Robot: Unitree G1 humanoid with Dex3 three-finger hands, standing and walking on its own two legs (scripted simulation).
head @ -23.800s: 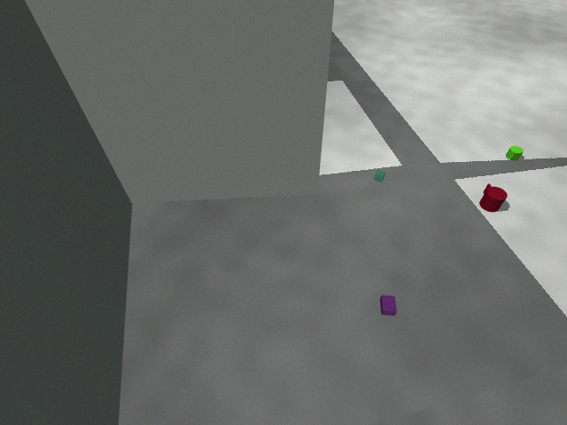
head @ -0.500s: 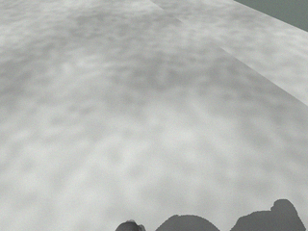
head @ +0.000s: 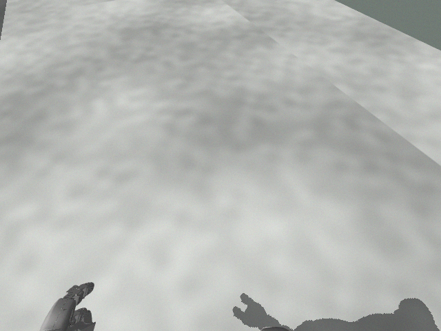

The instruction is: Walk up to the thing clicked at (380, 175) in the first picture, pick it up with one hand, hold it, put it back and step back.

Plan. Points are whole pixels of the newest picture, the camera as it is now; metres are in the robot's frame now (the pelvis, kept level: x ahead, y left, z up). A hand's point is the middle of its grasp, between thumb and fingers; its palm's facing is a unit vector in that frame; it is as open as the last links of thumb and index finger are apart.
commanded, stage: walk up
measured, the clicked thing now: out of the picture -0.50 +1.19 -0.74
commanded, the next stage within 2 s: none
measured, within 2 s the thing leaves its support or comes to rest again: neither
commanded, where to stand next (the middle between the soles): +0.30 -0.02 m, yaw +116 degrees
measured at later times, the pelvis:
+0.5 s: pelvis +0.18 -0.02 -0.02, yaw +20 degrees
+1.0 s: pelvis +0.30 -0.13 -0.01, yaw +52 degrees
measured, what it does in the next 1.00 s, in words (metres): walks ahead, turning left: left foot, then right foot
